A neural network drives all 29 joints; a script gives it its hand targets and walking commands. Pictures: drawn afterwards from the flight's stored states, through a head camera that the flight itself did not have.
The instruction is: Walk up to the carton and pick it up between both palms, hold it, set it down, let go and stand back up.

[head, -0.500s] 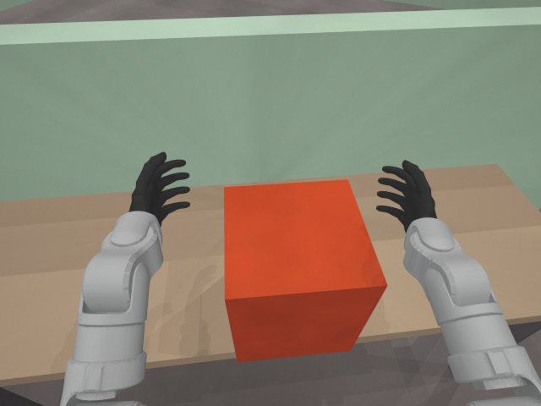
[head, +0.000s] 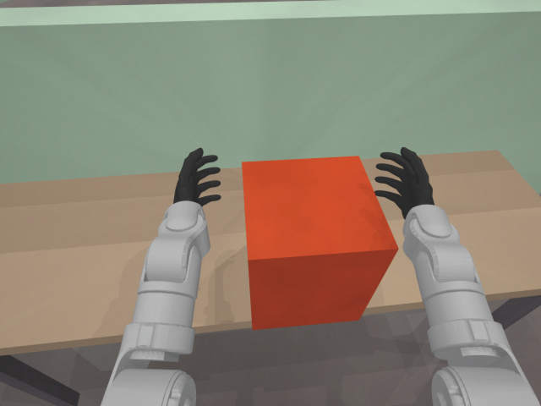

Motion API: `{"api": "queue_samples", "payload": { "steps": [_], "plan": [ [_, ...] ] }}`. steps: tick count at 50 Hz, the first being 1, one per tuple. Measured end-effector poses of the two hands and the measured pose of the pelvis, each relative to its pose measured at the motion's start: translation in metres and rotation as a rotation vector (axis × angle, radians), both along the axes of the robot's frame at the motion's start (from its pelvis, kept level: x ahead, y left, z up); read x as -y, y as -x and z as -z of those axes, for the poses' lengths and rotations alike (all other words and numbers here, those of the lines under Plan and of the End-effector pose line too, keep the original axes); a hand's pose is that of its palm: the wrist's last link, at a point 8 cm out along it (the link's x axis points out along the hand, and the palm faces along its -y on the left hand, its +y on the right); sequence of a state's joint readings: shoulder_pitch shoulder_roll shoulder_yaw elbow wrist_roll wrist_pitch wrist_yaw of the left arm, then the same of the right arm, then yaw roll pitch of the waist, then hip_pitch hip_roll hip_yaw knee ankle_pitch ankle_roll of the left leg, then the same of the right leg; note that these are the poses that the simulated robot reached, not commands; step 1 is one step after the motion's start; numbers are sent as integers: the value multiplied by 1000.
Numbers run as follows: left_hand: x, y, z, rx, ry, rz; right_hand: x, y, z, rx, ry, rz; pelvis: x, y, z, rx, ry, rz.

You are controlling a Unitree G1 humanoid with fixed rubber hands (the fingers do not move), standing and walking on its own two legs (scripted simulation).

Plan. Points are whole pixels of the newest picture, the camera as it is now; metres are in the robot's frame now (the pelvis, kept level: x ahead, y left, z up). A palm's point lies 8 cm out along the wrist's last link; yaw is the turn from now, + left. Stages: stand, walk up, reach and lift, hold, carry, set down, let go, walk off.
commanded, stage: set down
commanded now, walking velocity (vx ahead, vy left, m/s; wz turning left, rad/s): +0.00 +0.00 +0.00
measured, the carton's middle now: (303, 245) +0.41 -0.04 -0.03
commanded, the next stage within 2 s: none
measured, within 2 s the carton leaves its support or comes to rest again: rests again in 1.52 s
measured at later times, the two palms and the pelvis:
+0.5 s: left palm (211, 188) +0.43 +0.12 +0.09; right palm (397, 196) +0.43 -0.18 +0.08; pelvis +0.06 -0.02 +0.00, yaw +2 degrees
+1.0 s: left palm (217, 200) +0.45 +0.12 +0.04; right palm (387, 211) +0.44 -0.18 +0.03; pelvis +0.08 +0.00 +0.00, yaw +1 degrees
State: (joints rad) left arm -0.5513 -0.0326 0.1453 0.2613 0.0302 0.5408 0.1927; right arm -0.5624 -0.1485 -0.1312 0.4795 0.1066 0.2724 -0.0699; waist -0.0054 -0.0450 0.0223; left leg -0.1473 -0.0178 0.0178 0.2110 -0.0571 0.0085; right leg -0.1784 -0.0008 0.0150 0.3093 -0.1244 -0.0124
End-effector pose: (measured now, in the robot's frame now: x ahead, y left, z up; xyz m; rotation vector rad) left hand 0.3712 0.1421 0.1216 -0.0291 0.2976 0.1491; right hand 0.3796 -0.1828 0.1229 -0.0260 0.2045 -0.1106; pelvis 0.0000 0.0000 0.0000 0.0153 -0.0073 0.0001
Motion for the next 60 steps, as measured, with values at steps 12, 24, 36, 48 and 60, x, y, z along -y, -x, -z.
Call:
{"api": "queue_samples", "payload": {
  "steps": [12,24,36,48,60],
  "plan": [
    [23,-23,12,10,-12,9,2,-15,23,-53,-3,-12,6,-11,0,-82,-3,8],
    [20,-57,27,24,-30,-5,-1,-49,39,-36,13,-27,16,-53,-4,-136,9,-27],
    [22,-83,49,60,-28,23,-1,-66,59,-12,45,10,16,-81,-4,-153,12,-42],
    [23,-82,79,22,-43,37,-1,-64,86,-23,35,17,3,-80,-3,-210,13,-16],
    [23,-57,88,12,-53,36,3,-42,106,-55,18,-25,-2,-64,-1,-232,17,-6]
  ]
}}
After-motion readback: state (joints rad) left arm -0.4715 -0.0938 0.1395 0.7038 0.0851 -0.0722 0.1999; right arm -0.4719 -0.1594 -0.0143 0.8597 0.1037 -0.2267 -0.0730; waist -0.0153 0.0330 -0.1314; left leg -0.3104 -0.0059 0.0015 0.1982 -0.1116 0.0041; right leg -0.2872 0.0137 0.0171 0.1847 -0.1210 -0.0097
